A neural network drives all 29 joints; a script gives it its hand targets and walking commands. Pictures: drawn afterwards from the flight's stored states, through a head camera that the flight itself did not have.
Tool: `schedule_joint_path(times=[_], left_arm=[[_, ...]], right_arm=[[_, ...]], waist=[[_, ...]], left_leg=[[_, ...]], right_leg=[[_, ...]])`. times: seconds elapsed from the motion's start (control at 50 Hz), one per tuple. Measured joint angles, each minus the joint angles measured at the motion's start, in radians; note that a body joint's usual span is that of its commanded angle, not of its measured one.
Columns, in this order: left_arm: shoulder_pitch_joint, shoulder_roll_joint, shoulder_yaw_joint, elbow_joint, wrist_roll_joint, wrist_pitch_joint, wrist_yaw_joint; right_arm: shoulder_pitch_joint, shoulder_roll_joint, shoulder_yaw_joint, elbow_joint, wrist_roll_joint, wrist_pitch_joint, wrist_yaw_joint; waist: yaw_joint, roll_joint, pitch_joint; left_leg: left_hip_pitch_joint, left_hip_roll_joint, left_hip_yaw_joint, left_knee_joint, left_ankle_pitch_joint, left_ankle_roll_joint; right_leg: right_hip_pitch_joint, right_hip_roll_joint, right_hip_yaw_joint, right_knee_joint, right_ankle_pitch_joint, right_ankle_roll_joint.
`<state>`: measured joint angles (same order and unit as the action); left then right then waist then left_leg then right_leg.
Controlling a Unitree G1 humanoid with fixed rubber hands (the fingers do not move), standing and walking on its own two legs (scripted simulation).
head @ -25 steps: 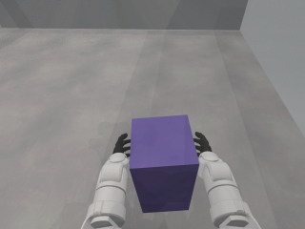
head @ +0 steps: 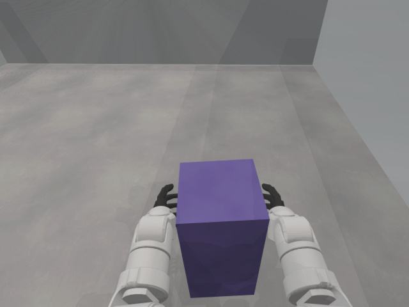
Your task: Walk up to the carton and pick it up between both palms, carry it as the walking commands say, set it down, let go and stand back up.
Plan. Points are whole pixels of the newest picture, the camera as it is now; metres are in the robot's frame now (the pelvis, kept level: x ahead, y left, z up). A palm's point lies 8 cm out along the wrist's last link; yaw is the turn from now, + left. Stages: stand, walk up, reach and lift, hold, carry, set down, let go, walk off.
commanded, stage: reach and lift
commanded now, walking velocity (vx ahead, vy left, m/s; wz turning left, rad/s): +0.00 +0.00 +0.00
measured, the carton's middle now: (219, 233) +0.30 +0.00 -0.01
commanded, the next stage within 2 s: hold in 0.80 s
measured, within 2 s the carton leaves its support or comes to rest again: neither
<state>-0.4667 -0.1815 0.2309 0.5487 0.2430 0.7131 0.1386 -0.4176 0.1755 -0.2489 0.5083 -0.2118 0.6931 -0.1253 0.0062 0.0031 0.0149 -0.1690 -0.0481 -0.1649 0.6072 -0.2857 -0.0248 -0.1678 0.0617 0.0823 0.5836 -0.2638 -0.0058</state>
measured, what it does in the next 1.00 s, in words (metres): stands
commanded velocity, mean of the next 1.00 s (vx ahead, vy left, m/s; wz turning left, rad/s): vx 0.00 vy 0.00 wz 0.00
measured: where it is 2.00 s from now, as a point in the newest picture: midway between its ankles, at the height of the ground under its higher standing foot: outside the picture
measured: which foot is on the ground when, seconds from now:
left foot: down 0.00-1.00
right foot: down 0.00-1.00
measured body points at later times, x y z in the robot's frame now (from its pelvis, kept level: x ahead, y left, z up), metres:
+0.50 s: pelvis -0.02 +0.01 +0.00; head -0.07 +0.01 +0.44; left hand +0.32 +0.12 +0.04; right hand +0.31 -0.13 +0.04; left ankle +0.04 +0.14 -0.73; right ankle +0.04 -0.12 -0.73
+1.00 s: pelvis -0.01 +0.00 +0.00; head -0.08 +0.00 +0.44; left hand +0.30 +0.12 +0.03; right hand +0.30 -0.12 +0.03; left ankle +0.04 +0.14 -0.73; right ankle +0.04 -0.12 -0.73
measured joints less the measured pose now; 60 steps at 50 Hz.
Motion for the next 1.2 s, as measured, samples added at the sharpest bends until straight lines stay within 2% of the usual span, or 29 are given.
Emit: schedule_joint_path(times=[0.42, 0.86, 1.14, 1.2], left_arm=[[-0.059, 0.017, 0.008, 0.069, -0.006, -0.015, 0.004], [0.063, 0.01, -0.035, -0.035, -0.037, 0.002, 0.001], [0.089, 0.015, -0.048, -0.058, -0.04, 0.015, -0.003], [0.088, 0.019, -0.072, -0.087, -0.063, 0.063, 0.005]], right_arm=[[-0.058, -0.014, -0.021, 0.055, 0.0, -0.005, -0.002], [0.049, 0.008, 0.034, -0.038, 0.008, 0.018, -0.013], [0.058, 0.004, 0.056, -0.044, 0.015, 0.034, -0.019], [0.07, -0.003, 0.063, -0.091, 0.043, 0.084, -0.026]], waist=[[-0.008, -0.001, 0.013], [0.009, 0.0, 0.001], [0.013, -0.006, 0.001], [0.003, -0.009, -0.063]], left_leg=[[-0.051, 0.001, 0.015, 0.037, 0.007, 0.004], [-0.003, -0.001, 0.014, 0.017, 0.001, 0.001], [0.011, -0.001, 0.011, 0.016, 0.003, -0.002], [-0.076, -0.012, -0.002, 0.064, -0.007, -0.002]], right_leg=[[-0.048, 0.005, 0.014, 0.022, 0.018, 0.01], [-0.009, 0.001, 0.012, 0.022, 0.002, 0.004], [0.003, 0.001, 0.01, 0.027, 0.0, 0.002], [-0.074, -0.005, -0.008, 0.067, -0.014, 0.002]])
